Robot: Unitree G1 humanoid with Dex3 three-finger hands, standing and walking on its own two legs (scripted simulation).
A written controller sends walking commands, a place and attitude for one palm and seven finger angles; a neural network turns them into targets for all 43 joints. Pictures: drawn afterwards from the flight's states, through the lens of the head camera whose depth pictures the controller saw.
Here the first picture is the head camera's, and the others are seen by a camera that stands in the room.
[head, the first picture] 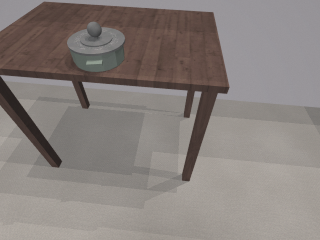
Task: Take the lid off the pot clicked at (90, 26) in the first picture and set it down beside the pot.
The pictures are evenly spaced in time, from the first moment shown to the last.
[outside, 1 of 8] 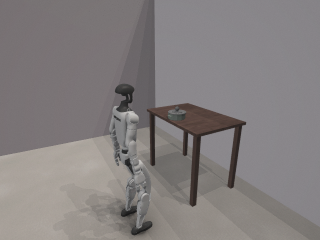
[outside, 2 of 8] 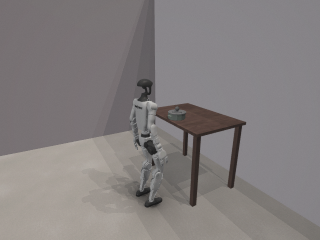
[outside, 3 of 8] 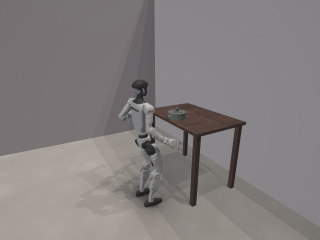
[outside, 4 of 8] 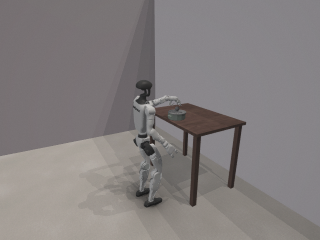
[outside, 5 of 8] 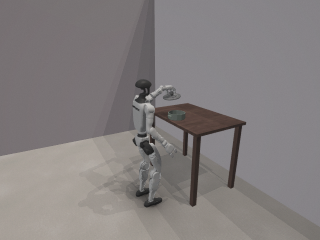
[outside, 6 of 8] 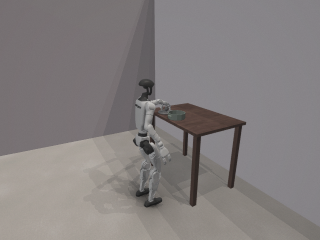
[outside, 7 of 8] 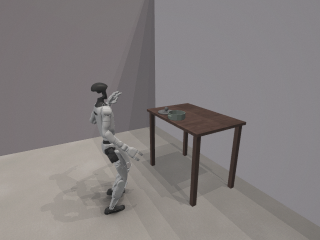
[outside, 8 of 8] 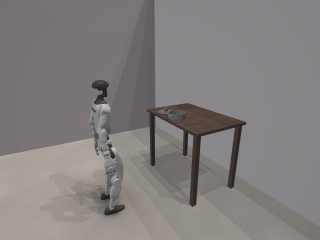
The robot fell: no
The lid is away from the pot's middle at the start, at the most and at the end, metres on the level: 0.00 0.25 0.23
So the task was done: yes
